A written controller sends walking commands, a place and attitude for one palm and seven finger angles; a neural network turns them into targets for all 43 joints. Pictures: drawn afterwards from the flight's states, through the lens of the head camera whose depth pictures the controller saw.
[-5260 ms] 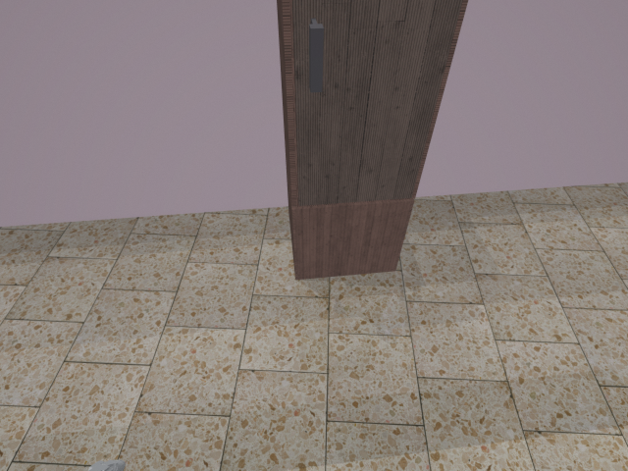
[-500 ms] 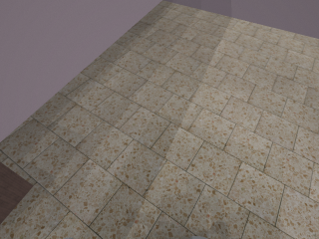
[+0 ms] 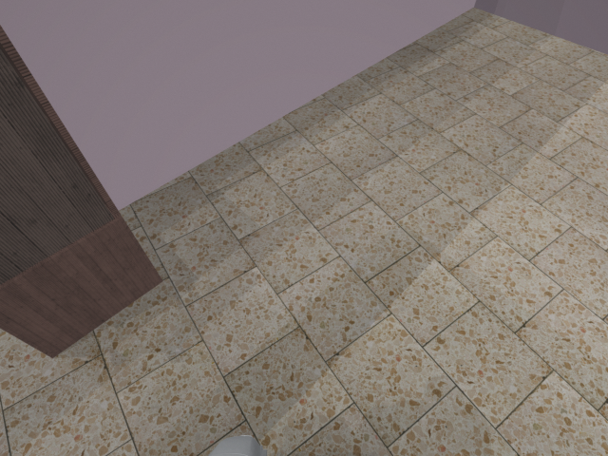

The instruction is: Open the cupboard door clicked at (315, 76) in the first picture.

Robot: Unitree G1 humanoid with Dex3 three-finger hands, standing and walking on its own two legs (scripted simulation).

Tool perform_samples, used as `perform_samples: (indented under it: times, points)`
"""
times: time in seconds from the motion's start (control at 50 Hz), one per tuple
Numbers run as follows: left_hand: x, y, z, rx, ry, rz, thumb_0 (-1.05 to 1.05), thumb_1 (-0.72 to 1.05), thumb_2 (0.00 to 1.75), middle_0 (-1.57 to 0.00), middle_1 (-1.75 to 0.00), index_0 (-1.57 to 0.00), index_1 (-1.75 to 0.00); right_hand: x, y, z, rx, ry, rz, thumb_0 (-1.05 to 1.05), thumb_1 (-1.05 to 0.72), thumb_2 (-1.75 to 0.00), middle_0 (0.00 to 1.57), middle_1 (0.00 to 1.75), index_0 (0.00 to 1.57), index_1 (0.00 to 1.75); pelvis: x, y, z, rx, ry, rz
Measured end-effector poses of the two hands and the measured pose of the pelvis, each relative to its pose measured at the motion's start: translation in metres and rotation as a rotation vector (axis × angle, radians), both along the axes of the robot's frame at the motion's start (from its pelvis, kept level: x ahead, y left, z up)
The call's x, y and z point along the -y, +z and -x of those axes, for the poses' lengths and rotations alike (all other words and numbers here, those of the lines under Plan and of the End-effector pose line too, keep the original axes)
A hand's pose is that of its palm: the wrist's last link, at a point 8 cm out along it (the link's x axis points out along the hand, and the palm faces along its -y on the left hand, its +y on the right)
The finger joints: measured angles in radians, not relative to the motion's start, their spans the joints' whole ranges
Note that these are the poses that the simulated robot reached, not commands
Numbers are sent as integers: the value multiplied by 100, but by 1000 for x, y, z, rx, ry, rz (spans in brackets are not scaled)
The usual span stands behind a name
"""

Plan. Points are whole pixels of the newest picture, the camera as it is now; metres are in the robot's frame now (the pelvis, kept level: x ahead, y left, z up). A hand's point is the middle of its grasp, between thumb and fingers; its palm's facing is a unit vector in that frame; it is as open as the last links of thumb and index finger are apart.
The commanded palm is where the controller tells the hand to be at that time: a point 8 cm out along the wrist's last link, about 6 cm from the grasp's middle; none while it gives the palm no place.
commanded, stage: turn to face it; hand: left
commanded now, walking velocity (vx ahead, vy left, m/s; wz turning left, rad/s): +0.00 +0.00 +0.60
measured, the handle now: out of the picture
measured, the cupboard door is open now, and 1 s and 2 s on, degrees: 0 0 0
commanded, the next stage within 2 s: take the last steps up to it in 1.30 s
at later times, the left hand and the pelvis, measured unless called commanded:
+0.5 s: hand out of the picture +0.08 +0.26 -0.15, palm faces +0.30 -0.92 -0.25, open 7.4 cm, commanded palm none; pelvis +0.00 +0.02 +0.00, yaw +17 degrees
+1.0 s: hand out of the picture -0.11 +0.21 -0.18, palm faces +0.60 -0.76 -0.25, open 7.4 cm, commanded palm none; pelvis -0.01 +0.02 -0.01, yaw +36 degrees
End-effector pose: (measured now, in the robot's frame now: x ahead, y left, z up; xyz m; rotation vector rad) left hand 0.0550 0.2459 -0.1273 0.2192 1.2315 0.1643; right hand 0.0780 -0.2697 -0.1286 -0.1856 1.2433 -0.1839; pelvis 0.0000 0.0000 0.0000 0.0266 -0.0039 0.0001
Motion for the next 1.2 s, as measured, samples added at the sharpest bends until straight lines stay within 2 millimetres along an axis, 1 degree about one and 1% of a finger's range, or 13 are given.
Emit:
perform_samples:
  times: [0.08,0.14,0.26,0.42,0.52,0.6,0.72,0.84,0.92,1.0,1.06,1.12,1.2]
  points:
    - [-35,-21,37,-66,99,4,0,90,89,-20,-30,-20,-30,-27,1,-38,53,106,31,0,-90,-90,20,29,19,30,-20,-13,-3,-13,57,23]
    - [-56,-28,57,-118,154,-4,0,90,89,-20,-30,-20,-30,-47,7,-56,99,154,44,0,-90,-90,20,29,19,30,-30,-15,-2,-10,78,25]
    - [-73,-15,51,-65,210,-2,1,91,89,-20,-30,-20,-30,-71,18,-59,95,206,47,0,-90,-90,20,29,20,30,-40,-1,-3,-2,143,47]
    - [-65,3,17,88,250,-8,1,91,89,-20,-30,-20,-30,-75,10,-47,31,246,9,0,-90,-90,20,29,20,30,-35,3,-4,0,244,42]
    - [-47,13,0,165,268,-25,0,91,89,-20,-30,-20,-30,-60,-4,-42,-14,262,-13,0,-90,-90,20,29,20,30,-18,0,-5,-4,309,32]
    - [-29,18,4,212,292,-61,0,91,89,-20,-30,-20,-30,-42,-21,-48,-36,285,-30,0,-90,-90,20,29,20,30,-1,-8,-6,-3,361,23]
    - [-8,26,48,158,385,-67,0,90,89,-20,-30,-20,-30,-33,-16,-69,-52,363,-30,0,-90,-90,20,29,20,30,8,1,-7,18,452,-2]
    - [3,17,104,78,502,-44,0,90,89,-20,-30,-20,-30,-48,-8,-94,-60,471,-9,0,-90,-90,20,29,19,30,6,4,-3,19,539,-14]
    - [5,4,150,9,587,-15,0,90,89,-20,-30,-20,-30,-80,-3,-118,-30,564,9,0,-91,-90,20,29,19,30,-4,1,4,13,585,-7]
    - [0,-18,201,-60,678,21,0,90,89,-20,-30,-20,-30,-125,1,-140,55,666,26,0,-91,-90,20,29,19,30,-23,-11,14,9,632,21]
    - [-5,-30,231,-119,728,37,0,90,89,-20,-30,-20,-30,-156,8,-147,119,720,22,0,-91,-90,20,29,19,30,-32,-15,22,13,642,22]
    - [-9,-26,243,-140,756,47,1,91,89,-20,-30,-20,-30,-176,17,-144,150,745,18,0,-90,-90,20,29,19,30,-39,-8,26,24,657,38]
    - [-16,-16,241,-95,770,47,1,91,89,-20,-29,-20,-30,-192,21,-132,137,770,-1,0,-90,-90,20,29,20,30,-44,1,31,31,681,43]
